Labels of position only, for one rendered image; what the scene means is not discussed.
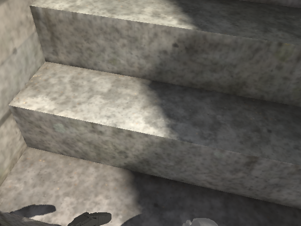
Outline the left robot hand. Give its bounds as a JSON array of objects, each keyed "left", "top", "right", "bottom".
[{"left": 68, "top": 212, "right": 112, "bottom": 226}]

